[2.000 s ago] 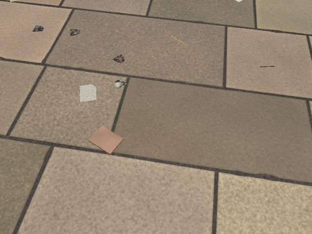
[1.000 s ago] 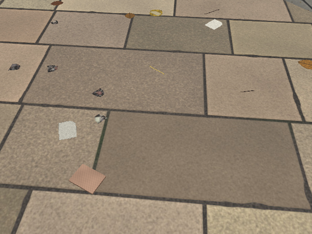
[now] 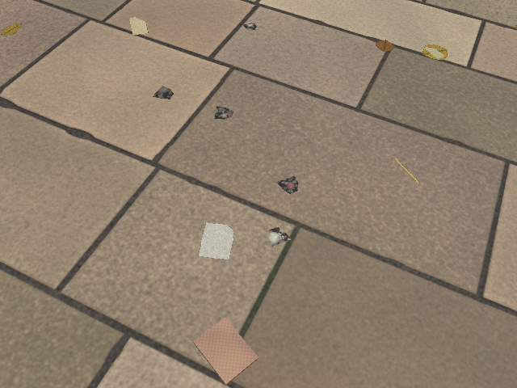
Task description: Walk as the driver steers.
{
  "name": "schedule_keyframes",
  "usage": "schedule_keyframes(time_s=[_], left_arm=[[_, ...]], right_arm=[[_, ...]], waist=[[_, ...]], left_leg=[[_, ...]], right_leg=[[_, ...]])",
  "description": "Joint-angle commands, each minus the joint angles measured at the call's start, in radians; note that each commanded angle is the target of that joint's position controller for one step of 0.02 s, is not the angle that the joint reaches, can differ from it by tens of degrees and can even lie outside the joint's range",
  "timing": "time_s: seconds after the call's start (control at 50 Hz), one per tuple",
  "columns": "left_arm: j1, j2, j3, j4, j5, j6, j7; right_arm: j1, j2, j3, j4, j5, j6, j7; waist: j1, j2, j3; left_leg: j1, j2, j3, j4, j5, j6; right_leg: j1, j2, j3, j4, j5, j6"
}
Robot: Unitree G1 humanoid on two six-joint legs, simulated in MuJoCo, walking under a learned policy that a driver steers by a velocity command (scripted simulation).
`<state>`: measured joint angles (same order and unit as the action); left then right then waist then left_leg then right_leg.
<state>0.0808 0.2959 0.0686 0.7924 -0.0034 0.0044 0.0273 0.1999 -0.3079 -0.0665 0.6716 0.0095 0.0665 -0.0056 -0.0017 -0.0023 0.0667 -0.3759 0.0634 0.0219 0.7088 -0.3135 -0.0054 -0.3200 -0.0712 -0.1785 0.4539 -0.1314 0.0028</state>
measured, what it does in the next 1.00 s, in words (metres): steps on the spot, turning left: left foot, then right foot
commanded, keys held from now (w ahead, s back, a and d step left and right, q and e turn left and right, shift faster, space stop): q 0.64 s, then no key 0.36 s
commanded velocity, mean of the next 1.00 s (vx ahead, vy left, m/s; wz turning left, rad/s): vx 0.01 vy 0.00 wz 0.49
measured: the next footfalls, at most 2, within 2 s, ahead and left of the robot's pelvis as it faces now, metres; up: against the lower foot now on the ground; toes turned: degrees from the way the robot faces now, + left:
left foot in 0.02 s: +0.06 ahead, +0.11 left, +0.00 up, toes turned +3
right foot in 0.52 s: +0.12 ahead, -0.08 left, +0.00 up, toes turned +26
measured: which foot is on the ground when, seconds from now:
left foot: up 0.00-0.00, down 0.02-0.52, up 0.54-0.90, down 0.92-1.00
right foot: down 0.00-0.02, up 0.04-0.50, down 0.52-1.00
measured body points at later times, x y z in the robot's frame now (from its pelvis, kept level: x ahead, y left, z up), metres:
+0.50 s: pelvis +0.02 +0.01 +0.01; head +0.06 +0.02 +0.45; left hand +0.11 +0.33 -0.09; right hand +0.26 -0.22 -0.07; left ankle +0.02 +0.11 -0.73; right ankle +0.07 -0.12 -0.73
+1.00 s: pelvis +0.01 +0.03 +0.00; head +0.03 +0.06 +0.45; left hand -0.02 +0.33 -0.12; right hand +0.29 -0.11 -0.08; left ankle -0.04 +0.13 -0.73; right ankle +0.07 -0.11 -0.73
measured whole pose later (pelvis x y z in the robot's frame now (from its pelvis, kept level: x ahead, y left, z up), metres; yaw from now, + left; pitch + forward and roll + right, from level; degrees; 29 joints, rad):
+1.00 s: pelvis +0.01 +0.03 +0.00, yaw +28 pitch +0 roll +0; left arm 0.16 0.30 0.04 0.81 0.01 0.00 0.00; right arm 0.17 -0.26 -0.03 0.59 -0.02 0.04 -0.01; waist 0.04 -0.04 0.05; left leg -0.24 -0.02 -0.02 0.50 -0.27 0.02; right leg -0.25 -0.07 -0.02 0.58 -0.39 0.06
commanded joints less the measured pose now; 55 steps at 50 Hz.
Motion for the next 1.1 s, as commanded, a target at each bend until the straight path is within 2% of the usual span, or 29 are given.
schedule_keyframes(time_s=[0.02,0.04,0.06,0.08,0.12,0.14,0.2,0.28,0.36,0.44,0.48,0.5,0.52,0.54,0.56,0.58,0.62,0.7,0.76,0.84,0.88,0.9,0.92,0.94,0.96,0.98,1.04,1.08,1.1], left_arm=[[-0.002,0.1,0.028,-0.033,-0.015,0.003,-0.005],[0.026,0.044,0.012,-0.062,0.028,0.006,-0.014],[-0.11,0.092,0.029,-0.105,0.026,-0.001,-0.003],[-0.122,0.115,0.038,-0.108,0.006,-0.001,0.004],[-0.048,0.124,0.049,-0.06,0.01,0.007,0.02],[-0.027,0.123,0.051,-0.052,0.018,0.007,0.022],[-0.02,0.104,0.048,-0.056,0.005,-0.002,0.016],[-0.065,0.082,0.033,-0.074,0.001,-0.01,0.007],[-0.064,0.091,0.031,-0.078,-0.006,-0.02,-0.009],[-0.034,0.105,0.034,-0.08,-0.012,-0.035,-0.025],[0.013,0.108,0.038,-0.071,-0.011,-0.042,-0.033],[0.05,0.117,0.044,-0.06,-0.006,-0.044,-0.034],[0.079,0.168,0.057,-0.06,0.006,-0.041,-0.029],[0.037,0.246,0.068,-0.074,0.02,-0.028,-0.022],[0.052,0.209,0.062,-0.078,0.039,-0.03,-0.023],[0.006,0.162,0.046,-0.098,0.031,-0.033,-0.018],[-0.051,0.111,0.031,-0.112,0.009,-0.027,-0.007],[0.025,0.129,0.03,-0.093,0.012,-0.008,0.006],[0.028,0.16,0.038,-0.09,0.007,0.0,-0.002],[0.034,0.186,0.039,-0.075,-0.012,0.004,-0.02],[0.024,0.168,0.027,-0.064,-0.027,0.003,-0.022],[0.075,0.135,0.013,-0.041,-0.025,-0.005,-0.025],[0.106,0.077,-0.009,-0.045,0.015,-0.017,-0.033],[0.122,0.032,-0.024,-0.057,0.03,-0.026,-0.034],[0.055,0.09,-0.013,-0.06,0.022,-0.02,-0.024],[0.036,0.1,-0.01,-0.063,0.014,-0.018,-0.023],[0.057,0.104,-0.013,-0.036,0.022,-0.011,-0.019],[0.089,0.108,-0.02,-0.024,0.021,-0.014,-0.026],[0.089,0.144,-0.01,-0.003,0.013,-0.015,-0.028]], right_arm=[[0.167,-0.145,-0.057,-0.019,-0.011,-0.004,-0.002],[0.151,-0.262,-0.078,-0.057,-0.009,-0.004,-0.023],[0.14,-0.283,-0.076,-0.087,-0.048,-0.027,-0.013],[0.091,-0.254,-0.069,-0.089,-0.057,-0.05,-0.008],[-0.006,-0.184,-0.052,-0.104,-0.018,-0.066,-0.014],[-0.026,-0.167,-0.043,-0.11,-0.01,-0.065,-0.02],[0.006,-0.142,-0.032,-0.12,-0.013,-0.063,-0.031],[0.04,-0.167,-0.045,-0.127,-0.005,-0.051,-0.041],[0.026,-0.185,-0.055,-0.147,-0.008,-0.039,-0.034],[-0.009,-0.184,-0.057,-0.164,0.002,-0.03,-0.024],[-0.043,-0.179,-0.057,-0.173,0.015,-0.025,-0.025],[-0.059,-0.171,-0.055,-0.178,0.023,-0.023,-0.028],[-0.03,-0.133,-0.045,-0.181,0.016,-0.023,-0.029],[0.046,-0.087,-0.034,-0.184,0.006,-0.028,-0.025],[0.032,-0.178,-0.062,-0.187,-0.003,-0.037,-0.026],[0.043,-0.227,-0.081,-0.168,0.001,-0.037,-0.024],[0.054,-0.193,-0.081,-0.134,0.004,-0.02,-0.025],[-0.02,-0.105,-0.046,-0.167,0.013,-0.017,-0.018],[-0.047,-0.076,-0.026,-0.18,-0.003,-0.021,-0.015],[-0.027,-0.084,-0.023,-0.167,0.002,-0.022,-0.01],[0.037,-0.077,-0.024,-0.134,-0.001,-0.023,-0.007],[0.038,-0.097,-0.027,-0.135,-0.005,-0.024,-0.01],[0.056,-0.156,-0.035,-0.146,-0.011,-0.023,-0.02],[-0.016,-0.17,-0.026,-0.163,-0.036,-0.024,-0.019],[-0.035,-0.1,-0.011,-0.165,-0.039,-0.039,-0.008],[-0.055,-0.073,0.0,-0.15,-0.042,-0.052,-0.003],[-0.084,-0.085,0.001,-0.131,-0.029,-0.068,-0.005],[-0.058,-0.064,0.009,-0.112,-0.034,-0.068,-0.004],[-0.05,-0.056,0.011,-0.12,-0.034,-0.063,-0.002]], waist=[[-0.056,0.021,-0.131],[-0.001,0.346,-0.099],[-0.075,0.285,-0.11],[-0.048,0.195,-0.093],[0.004,0.129,-0.101],[0.016,0.138,-0.112],[0.012,0.13,-0.155],[-0.018,0.146,-0.146],[-0.027,0.165,-0.141],[-0.019,0.172,-0.162],[0.014,0.164,-0.174],[0.034,0.148,-0.177],[0.022,0.057,-0.203],[-0.049,-0.219,-0.171],[-0.012,-0.246,-0.15],[-0.027,-0.162,-0.13],[-0.035,-0.122,-0.099],[0.022,-0.145,-0.1],[0.038,-0.165,-0.13],[0.037,-0.186,-0.131],[-0.007,-0.162,-0.126],[-0.005,-0.122,-0.131],[0.018,0.045,-0.198],[0.062,0.231,-0.184],[0.008,0.179,-0.167],[0.017,0.178,-0.144],[0.03,0.181,-0.111],[0.027,0.132,-0.117],[0.005,0.056,-0.078]], left_leg=[[0.256,0.002,-0.074,-0.272,0.17,0.1],[0.344,0.268,-0.46,-0.348,0.433,0.233],[0.206,0.321,-0.577,-0.424,0.364,0.354],[0.186,0.268,-0.49,-0.436,0.277,0.314],[0.192,0.186,-0.382,-0.41,0.219,0.212],[0.18,0.163,-0.352,-0.4,0.274,0.203],[0.234,0.136,-0.334,-0.376,0.383,0.212],[0.297,0.125,-0.382,-0.352,0.349,0.22],[0.242,0.119,-0.454,-0.335,0.348,0.239],[0.256,0.103,-0.537,-0.295,0.457,0.233],[0.248,0.07,-0.548,-0.258,0.464,0.201],[0.2,0.037,-0.529,-0.231,0.393,0.164],[0.089,-0.022,-0.467,-0.133,0.185,0.112],[-0.124,-0.195,-0.261,0.064,-0.226,0.043],[-0.21,-0.182,-0.2,0.295,-0.361,-0.011],[-0.217,-0.132,-0.202,0.419,-0.291,-0.033],[-0.244,-0.116,-0.18,0.501,-0.172,-0.065],[-0.247,-0.099,-0.11,0.41,-0.112,-0.096],[-0.144,-0.065,-0.077,0.215,-0.13,-0.095],[0.031,-0.07,-0.017,-0.04,-0.079,-0.069],[0.182,-0.089,0.01,-0.305,0.123,-0.026],[0.295,-0.065,-0.036,-0.392,0.241,0.003],[0.444,0.099,-0.228,-0.368,0.525,0.045],[0.352,0.239,-0.353,-0.336,0.593,0.182],[0.283,0.214,-0.342,-0.351,0.459,0.233],[0.271,0.17,-0.306,-0.356,0.377,0.207],[0.226,0.1,-0.24,-0.343,0.311,0.132],[0.193,0.053,-0.209,-0.335,0.186,0.094],[0.181,0.025,-0.182,-0.343,0.133,0.078]], right_leg=[[-0.062,-0.143,0.064,0.091,-0.167,-0.05],[-0.332,0.017,-0.026,0.423,-0.491,0.066],[-0.387,0.079,0.169,0.6,-0.544,0.057],[-0.388,0.058,0.219,0.666,-0.446,0.035],[-0.378,0.036,0.238,0.667,-0.286,0.028],[-0.349,0.043,0.234,0.688,-0.239,0.039],[-0.319,0.066,0.243,0.668,-0.178,0.058],[-0.305,0.08,0.262,0.447,-0.176,0.081],[-0.191,0.103,0.268,0.311,-0.224,0.079],[-0.101,0.119,0.275,0.181,-0.242,0.06],[-0.007,0.119,0.263,0.014,-0.147,0.039],[0.089,0.096,0.257,-0.102,-0.015,0.021],[0.225,-0.04,0.353,-0.124,0.073,-0.029],[0.305,-0.24,0.572,-0.126,0.314,-0.159],[0.237,-0.356,0.685,-0.145,0.368,-0.294],[0.214,-0.325,0.603,-0.134,0.339,-0.288],[0.211,-0.202,0.435,-0.115,0.253,-0.207],[0.266,-0.167,0.333,-0.123,0.341,-0.235],[0.282,-0.182,0.305,-0.11,0.356,-0.241],[0.23,-0.194,0.301,-0.088,0.348,-0.233],[0.179,-0.17,0.281,-0.035,0.294,-0.188],[0.115,-0.145,0.263,-0.01,0.207,-0.124],[0.017,-0.074,0.195,0.117,-0.013,-0.033],[-0.044,0.002,0.142,0.142,-0.313,0.037],[-0.008,-0.004,0.175,0.173,-0.358,0.064],[-0.01,-0.001,0.178,0.157,-0.308,0.065],[0.065,-0.003,0.194,0.03,-0.085,0.067],[0.145,-0.017,0.198,-0.023,0.051,0.054],[0.108,-0.009,0.185,-0.008,0.0,0.04]])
